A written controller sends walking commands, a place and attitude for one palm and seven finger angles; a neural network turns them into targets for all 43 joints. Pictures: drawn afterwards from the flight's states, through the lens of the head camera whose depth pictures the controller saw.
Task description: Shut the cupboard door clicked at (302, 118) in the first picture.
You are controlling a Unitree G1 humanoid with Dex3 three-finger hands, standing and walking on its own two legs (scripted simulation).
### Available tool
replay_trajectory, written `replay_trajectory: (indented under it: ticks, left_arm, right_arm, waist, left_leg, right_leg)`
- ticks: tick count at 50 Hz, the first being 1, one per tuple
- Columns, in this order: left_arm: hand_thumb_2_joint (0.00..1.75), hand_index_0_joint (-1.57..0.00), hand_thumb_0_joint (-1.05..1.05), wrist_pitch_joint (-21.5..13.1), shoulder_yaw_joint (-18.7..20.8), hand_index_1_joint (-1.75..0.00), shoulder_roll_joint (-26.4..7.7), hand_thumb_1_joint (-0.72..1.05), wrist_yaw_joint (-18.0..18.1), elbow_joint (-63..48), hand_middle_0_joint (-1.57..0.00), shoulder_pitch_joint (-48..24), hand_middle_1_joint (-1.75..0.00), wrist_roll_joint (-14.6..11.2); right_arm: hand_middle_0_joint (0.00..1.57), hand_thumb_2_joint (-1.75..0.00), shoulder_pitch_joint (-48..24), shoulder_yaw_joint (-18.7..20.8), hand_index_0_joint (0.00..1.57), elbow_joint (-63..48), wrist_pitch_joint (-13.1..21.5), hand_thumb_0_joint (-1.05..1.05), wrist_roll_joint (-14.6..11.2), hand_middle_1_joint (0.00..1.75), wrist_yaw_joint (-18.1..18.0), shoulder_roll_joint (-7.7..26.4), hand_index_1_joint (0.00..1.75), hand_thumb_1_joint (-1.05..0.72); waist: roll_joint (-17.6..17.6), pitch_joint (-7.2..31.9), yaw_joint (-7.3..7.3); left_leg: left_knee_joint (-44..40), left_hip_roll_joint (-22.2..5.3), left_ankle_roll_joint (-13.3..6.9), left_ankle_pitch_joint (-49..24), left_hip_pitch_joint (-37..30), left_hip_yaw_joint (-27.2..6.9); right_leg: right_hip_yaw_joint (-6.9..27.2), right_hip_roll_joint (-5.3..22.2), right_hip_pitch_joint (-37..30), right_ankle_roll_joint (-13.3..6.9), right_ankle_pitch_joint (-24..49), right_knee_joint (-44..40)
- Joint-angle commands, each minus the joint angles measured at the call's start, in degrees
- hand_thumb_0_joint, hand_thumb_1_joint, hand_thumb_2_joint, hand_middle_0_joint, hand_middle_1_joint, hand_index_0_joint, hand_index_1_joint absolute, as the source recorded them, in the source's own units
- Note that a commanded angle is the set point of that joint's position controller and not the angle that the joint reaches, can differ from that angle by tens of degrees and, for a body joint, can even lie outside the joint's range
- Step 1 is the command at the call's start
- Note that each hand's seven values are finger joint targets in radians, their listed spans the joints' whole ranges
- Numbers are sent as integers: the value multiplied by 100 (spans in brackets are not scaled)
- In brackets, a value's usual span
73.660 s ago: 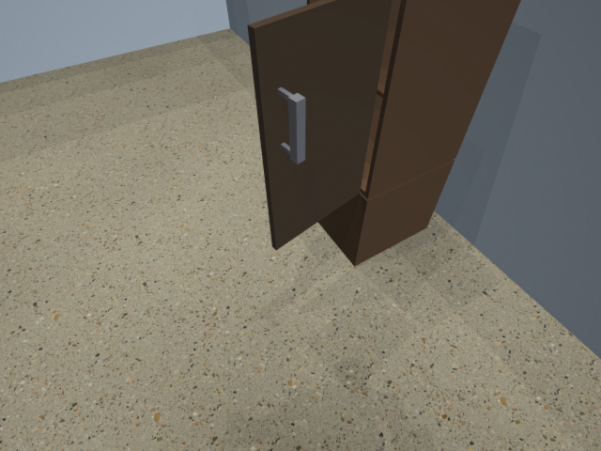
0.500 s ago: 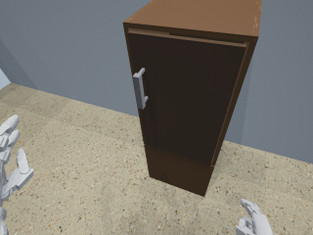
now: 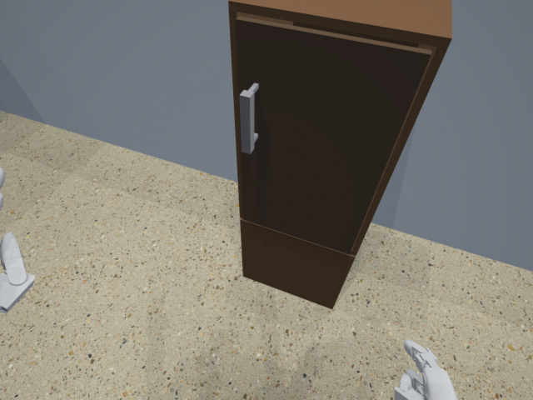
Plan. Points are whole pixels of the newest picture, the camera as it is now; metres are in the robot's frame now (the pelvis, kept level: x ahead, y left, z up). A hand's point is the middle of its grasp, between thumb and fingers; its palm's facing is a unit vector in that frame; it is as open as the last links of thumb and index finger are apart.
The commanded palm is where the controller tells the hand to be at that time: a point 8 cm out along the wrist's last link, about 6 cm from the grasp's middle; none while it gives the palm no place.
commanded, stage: step back with the hand held close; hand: left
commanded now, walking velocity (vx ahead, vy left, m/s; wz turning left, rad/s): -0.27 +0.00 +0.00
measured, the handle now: (251, 119) +0.65 +0.08 +0.07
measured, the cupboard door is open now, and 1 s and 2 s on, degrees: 0 0 0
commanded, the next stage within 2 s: stop stepping back and stand still in 0.58 s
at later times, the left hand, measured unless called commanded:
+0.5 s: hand out of the picture +0.12 +0.29 +0.20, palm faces +0.48 -0.77 -0.42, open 7.4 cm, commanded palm +0.06 +0.31 +0.19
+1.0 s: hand out of the picture +0.03 +0.34 +0.18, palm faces +0.51 -0.81 -0.28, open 7.4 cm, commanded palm -0.02 +0.35 +0.19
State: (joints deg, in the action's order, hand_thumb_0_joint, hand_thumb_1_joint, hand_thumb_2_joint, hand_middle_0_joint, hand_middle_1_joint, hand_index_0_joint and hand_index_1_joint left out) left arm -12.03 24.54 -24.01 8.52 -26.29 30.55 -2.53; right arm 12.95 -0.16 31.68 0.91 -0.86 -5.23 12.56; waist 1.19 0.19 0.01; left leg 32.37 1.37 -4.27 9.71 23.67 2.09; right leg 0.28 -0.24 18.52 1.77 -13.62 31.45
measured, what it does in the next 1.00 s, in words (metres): walks backwards: right foot, then left foot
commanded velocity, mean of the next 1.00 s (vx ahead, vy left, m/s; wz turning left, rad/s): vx -0.18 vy -0.02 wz -0.01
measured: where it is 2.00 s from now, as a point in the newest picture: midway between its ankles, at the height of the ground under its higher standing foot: outside the picture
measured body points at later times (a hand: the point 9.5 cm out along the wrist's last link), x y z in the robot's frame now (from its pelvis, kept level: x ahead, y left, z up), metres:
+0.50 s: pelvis -0.07 +0.01 +0.00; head -0.06 +0.05 +0.45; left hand +0.09 +0.33 +0.22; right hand +0.09 -0.22 -0.07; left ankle +0.08 +0.08 -0.73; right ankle -0.15 -0.13 -0.68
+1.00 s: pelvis -0.18 +0.06 -0.02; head -0.21 +0.10 +0.43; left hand -0.01 +0.38 +0.19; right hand -0.07 -0.21 -0.09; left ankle -0.08 +0.12 -0.73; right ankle -0.22 -0.13 -0.72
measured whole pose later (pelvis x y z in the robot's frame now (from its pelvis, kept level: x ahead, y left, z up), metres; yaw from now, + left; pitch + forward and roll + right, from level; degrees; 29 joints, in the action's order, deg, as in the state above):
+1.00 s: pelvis -0.18 +0.06 -0.02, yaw -4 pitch -2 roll -4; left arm -11.5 26.1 -23.7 10.4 -28.2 24.4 -3.6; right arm 17.2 0.9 40.4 5.4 -0.1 -5.3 13.1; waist -1.2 2.3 -2.4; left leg 43.7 0.5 -2.4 14.6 27.1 -1.8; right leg -1.3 2.6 14.0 0.9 -26.1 40.4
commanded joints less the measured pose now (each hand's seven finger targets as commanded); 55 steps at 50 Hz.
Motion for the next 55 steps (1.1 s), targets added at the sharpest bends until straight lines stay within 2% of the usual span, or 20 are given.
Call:
replay_trajectory:
  ticks: [1, 7, 11, 14, 17, 19, 26, 30, 32, 35, 37, 39, 41, 42, 43, 46, 48, 50, 52, 55]
  left_arm:
    - [90, -20, 0, -468, 735, -30, -936, 90, 110, -1302, -20, -328, -30, 54]
    - [90, -20, 0, -522, 767, -30, -1151, 90, 185, -1197, -20, -544, -30, 51]
    - [90, -20, 0, -526, 635, -30, -1175, 90, 305, -1246, -20, -550, -30, 12]
    - [90, -20, 0, -616, 793, -30, -1299, 90, 321, -1502, -20, -376, -30, -19]
    - [90, -20, 0, -767, 1124, -30, -1395, 90, 280, -1752, -20, -388, -30, 51]
    - [90, -20, 0, -868, 1257, -30, -1477, 90, 227, -1917, -20, -466, -30, -34]
    - [90, -20, 0, -773, 592, -30, -981, 90, 73, -1482, -20, -261, -30, -316]
    - [90, -20, 0, -870, 776, -30, -1506, 90, 128, -1599, -20, -1064, -30, -188]
    - [90, -20, 0, -711, 531, -30, -1412, 90, 72, -1630, -20, -1324, -30, -185]
    - [90, -20, 0, -477, 866, -30, -1419, 90, -33, -1485, -20, -401, -30, -289]
    - [90, -20, 0, -478, 1259, -30, -1668, 90, -51, -1521, -20, -94, -30, -347]
    - [90, -20, 0, -397, 1352, -30, -1598, 90, -58, -1578, -20, 314, -30, -388]
    - [90, -20, 0, -408, 1438, -30, -1741, 90, -60, -1749, -20, 745, -30, -408]
    - [90, -20, 0, -367, 1528, -30, -1745, 90, -1, -1841, -20, 660, -30, -462]
    - [90, -20, 0, -225, 1105, -30, -1423, 90, -6, -1949, -20, 350, -30, -358]
    - [90, -20, 0, -104, 370, -30, -962, 90, 195, -1033, -20, -1631, -30, -97]
    - [90, -20, 0, -43, 85, -30, -885, 90, 268, -899, -20, -2426, -30, 7]
    - [90, -20, 0, -94, 253, -30, -1019, 90, 218, -1182, -20, -2301, -30, 33]
    - [90, -20, 0, -153, 500, -30, -1312, 90, 128, -2186, -20, -1734, -30, 24]
    - [90, -20, 0, -125, 581, -30, -1120, 90, 88, -2570, -20, 180, -30, -92]
  right_arm:
    - [20, -90, -506, 334, 20, -830, 440, 0, 8, 30, -34, 881, 30, -90]
    - [20, -90, -422, 361, 20, -617, 508, 0, 110, 30, 46, 781, 30, -90]
    - [20, -90, -408, 308, 20, -478, 427, 0, 70, 30, 107, 593, 30, -90]
    - [20, -90, -471, 306, 20, -564, 414, 0, 43, 30, 50, 680, 30, -90]
    - [20, -90, -738, 362, 20, -706, 618, 0, 86, 30, -49, 856, 30, -90]
    - [20, -90, -651, 460, 20, -526, 782, 0, 148, 30, 45, 723, 30, -90]
    - [20, -90, -442, 333, 20, -150, 951, 0, 186, 30, 168, 650, 30, -90]
    - [20, -90, -414, 211, 20, -1, 858, 0, 233, 30, 120, 485, 30, -90]
    - [20, -90, -580, 334, 20, -67, 908, 0, 66, 30, 36, 582, 30, -90]
    - [20, -90, -705, 290, 20, -330, 730, 0, 80, 30, 20, 613, 30, -90]
    - [20, -90, -839, 334, 20, -547, 662, 0, 102, 30, 52, 758, 30, -90]
    - [20, -90, -692, 301, 20, -562, 558, 0, 128, 30, 69, 587, 30, -90]
    - [20, -90, -359, 385, 20, -476, 526, 0, 47, 30, 115, 459, 30, -90]
    - [20, -90, -378, 461, 20, -403, 531, 0, 101, 30, 103, 593, 30, -90]
    - [20, -90, -315, 366, 20, -221, 428, 0, 155, 30, 116, 484, 30, -90]
    - [20, -90, -134, 153, 20, 21, 635, 0, 134, 30, 3, 644, 30, -90]
    - [20, -90, -268, 287, 20, -108, 895, 0, 1, 30, -125, 965, 30, -90]
    - [20, -90, -426, 238, 20, -98, 1016, 0, 61, 30, -76, 757, 30, -90]
    - [20, -90, -564, 296, 20, -200, 1075, 0, 117, 30, 124, 626, 30, -90]
    - [20, -90, -680, 216, 20, -432, 920, 0, 199, 30, 339, 464, 30, -90]
  waist:
    - [759, 514, -3]
    - [-416, 187, 48]
    - [-850, 415, 124]
    - [-111, 354, 147]
    - [1941, 531, -3]
    - [1033, 970, -39]
    - [1108, 1014, 25]
    - [-264, 1057, 116]
    - [-833, 1067, 176]
    - [665, 876, 59]
    - [1568, 480, 2]
    - [1644, 721, -130]
    - [-741, 788, 9]
    - [-1534, 556, -2]
    - [-1543, 49, 106]
    - [356, -408, 393]
    - [1251, -472, 208]
    - [2037, -87, 183]
    - [1791, 446, -5]
    - [1590, 885, -116]
  left_leg:
    - [-1701, -1139, -187, 2968, 1814, -1246]
    - [65, -433, 231, 2070, 577, -644]
    - [982, -197, 380, 1135, -393, -359]
    - [-230, -529, 213, 1566, -320, -887]
    - [-2869, -2049, -384, 3910, 2235, -2781]
    - [-2348, -1984, -336, 2707, 1192, -2263]
    - [-2236, -1548, 504, 1703, -559, -1129]
    - [83, -726, 788, -69, -1956, -32]
    - [212, -413, 694, 6, -2330, -67]
    - [-1220, -797, 434, -102, -1719, -734]
    - [-2549, -850, 905, 2988, -507, -1134]
    - [-2439, -583, 1428, 3175, 87, -694]
    - [1686, 281, 1093, 1242, -1638, 326]
    - [3562, 125, 863, 1164, -1836, -571]
    - [4089, -243, 733, 1049, -979, -1011]
    - [292, -392, 589, 879, -487, -289]
    - [-1698, -1181, 208, 2274, 15, -2150]
    - [-3070, -1487, 603, 4482, 251, -3239]
    - [-3123, -1369, 992, 4039, 41, -2846]
    - [-2664, -1069, 681, 2867, 212, -1477]
  right_leg:
    - [251, -111, -1854, -131, 167, 566]
    - [1557, 837, 370, -637, -1429, -1126]
    - [1473, 1395, 1110, -840, -1037, -1453]
    - [714, 698, 1144, -476, -1353, -855]
    - [-16, -624, -1265, -71, -972, 2409]
    - [176, -556, -731, -138, -1415, 2951]
    - [-276, -393, -667, -322, -1524, -565]
    - [986, 1149, 825, -819, 308, -1730]
    - [382, 797, 1211, -575, 117, -1273]
    - [-291, -215, 618, -233, -1033, -492]
    - [-638, -781, -100, -436, -2625, -211]
    - [-905, -979, -901, -671, -2648, -133]
    - [607, 623, 1597, -1076, -3078, -1848]
    - [1968, 1676, 3138, -1609, -3601, -2267]
    - [1646, 1852, 2885, -1750, -3322, -1957]
    - [-185, 672, 1024, -486, -1995, -240]
    - [-313, -48, 409, -48, -1596, 978]
    - [-47, -465, 207, -99, -1662, 2111]
    - [-38, -605, -136, -246, -1460, 2466]
    - [-536, -702, -1281, -409, -1429, 1092]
